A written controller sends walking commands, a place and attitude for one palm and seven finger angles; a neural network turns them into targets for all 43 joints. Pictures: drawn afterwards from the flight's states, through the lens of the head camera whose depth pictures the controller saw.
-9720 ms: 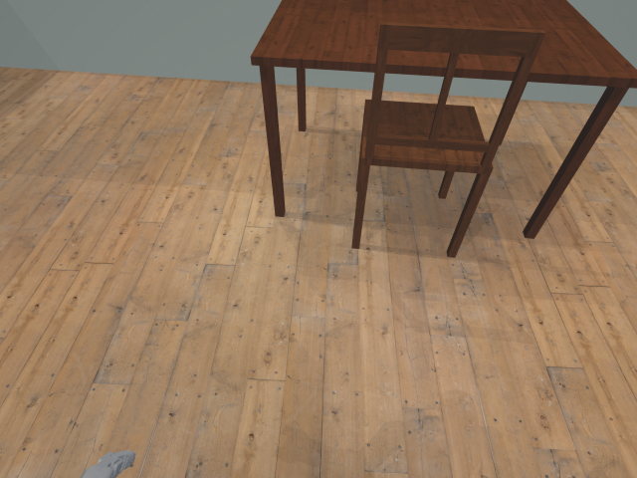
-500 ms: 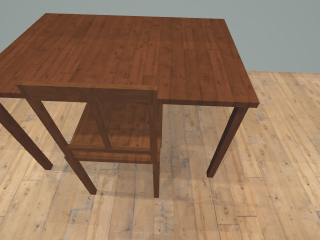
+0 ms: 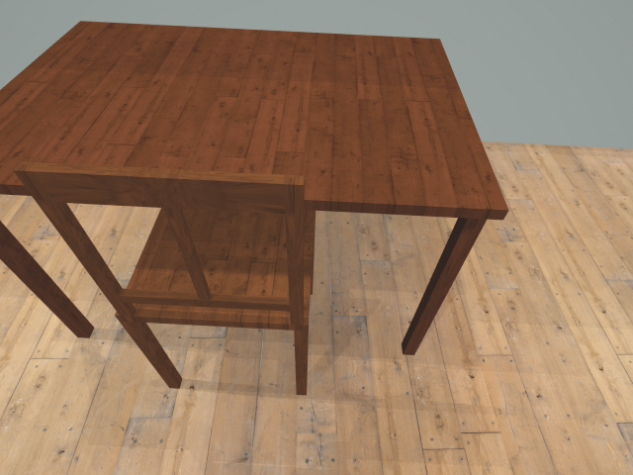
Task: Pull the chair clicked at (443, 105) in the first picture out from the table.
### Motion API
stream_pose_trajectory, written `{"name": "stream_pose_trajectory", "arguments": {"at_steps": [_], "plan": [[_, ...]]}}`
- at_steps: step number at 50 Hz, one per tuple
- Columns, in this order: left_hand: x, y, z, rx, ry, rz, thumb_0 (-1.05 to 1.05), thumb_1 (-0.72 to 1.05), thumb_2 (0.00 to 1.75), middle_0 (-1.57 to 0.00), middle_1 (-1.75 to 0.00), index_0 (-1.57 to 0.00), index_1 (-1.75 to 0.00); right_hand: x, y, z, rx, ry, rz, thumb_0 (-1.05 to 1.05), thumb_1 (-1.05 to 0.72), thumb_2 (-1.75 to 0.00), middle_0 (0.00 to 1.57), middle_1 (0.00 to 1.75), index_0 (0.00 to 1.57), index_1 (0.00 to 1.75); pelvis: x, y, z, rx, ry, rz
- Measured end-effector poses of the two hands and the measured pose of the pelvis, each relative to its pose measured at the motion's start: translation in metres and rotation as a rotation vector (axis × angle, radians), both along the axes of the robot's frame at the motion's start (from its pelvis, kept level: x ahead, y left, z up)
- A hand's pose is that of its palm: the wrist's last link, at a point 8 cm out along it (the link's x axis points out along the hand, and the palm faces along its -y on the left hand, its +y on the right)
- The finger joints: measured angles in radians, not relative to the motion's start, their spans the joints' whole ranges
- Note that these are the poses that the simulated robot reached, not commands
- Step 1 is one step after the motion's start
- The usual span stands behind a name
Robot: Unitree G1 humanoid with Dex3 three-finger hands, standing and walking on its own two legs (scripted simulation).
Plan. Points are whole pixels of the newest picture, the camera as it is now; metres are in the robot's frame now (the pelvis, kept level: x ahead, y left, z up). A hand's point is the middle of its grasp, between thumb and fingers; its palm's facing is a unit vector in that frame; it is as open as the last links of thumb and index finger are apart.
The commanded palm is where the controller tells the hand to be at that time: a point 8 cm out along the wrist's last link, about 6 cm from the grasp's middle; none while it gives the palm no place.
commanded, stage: look again from close up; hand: left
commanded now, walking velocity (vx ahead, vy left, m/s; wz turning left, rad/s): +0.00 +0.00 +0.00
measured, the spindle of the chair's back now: (190, 256) +0.48 +0.26 -0.09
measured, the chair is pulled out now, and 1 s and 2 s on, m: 0.00 0.00 0.00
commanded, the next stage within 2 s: shuffle to correct the standing spot in 0.64 s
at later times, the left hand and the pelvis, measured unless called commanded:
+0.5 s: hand out of the picture -0.02 +0.14 -0.18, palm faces +0.02 -0.99 -0.16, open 7.3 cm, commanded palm none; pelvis -0.01 -0.01 +0.00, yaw +0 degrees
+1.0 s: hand out of the picture -0.03 +0.15 -0.18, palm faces +0.09 -0.98 -0.16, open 7.3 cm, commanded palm none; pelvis +0.00 -0.01 +0.00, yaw +1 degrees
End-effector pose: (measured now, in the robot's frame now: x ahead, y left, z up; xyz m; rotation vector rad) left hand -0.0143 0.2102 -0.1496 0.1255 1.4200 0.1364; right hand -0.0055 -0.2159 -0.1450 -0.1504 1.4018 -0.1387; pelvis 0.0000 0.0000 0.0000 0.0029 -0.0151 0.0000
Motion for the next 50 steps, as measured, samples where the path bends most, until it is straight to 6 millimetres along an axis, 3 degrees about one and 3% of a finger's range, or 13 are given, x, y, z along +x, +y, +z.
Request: {"name": "stream_pose_trajectory", "arguments": {"at_steps": [41, 50], "plan": [[-0.017, -0.024, 0.002, -0.014, 0.004, 0.011, 0.00, 0.91, 0.90, -0.20, -0.30, -0.20, -0.30, -0.021, -0.009, 0.000, 0.027, 0.032, -0.015, 0.01, -0.91, -0.90, 0.19, 0.30, 0.20, 0.29, -0.009, -0.019, 0.002, 0.002, 0.001, 0.001], [-0.022, -0.011, -0.004, -0.009, -0.002, 0.071, 0.00, 0.91, 0.90, -0.20, -0.30, -0.20, -0.30, -0.016, -0.007, -0.003, 0.009, 0.060, 0.008, 0.00, -0.91, -0.90, 0.19, 0.30, 0.20, 0.29, -0.002, -0.008, -0.004, -0.018, 0.010, 0.020]]}}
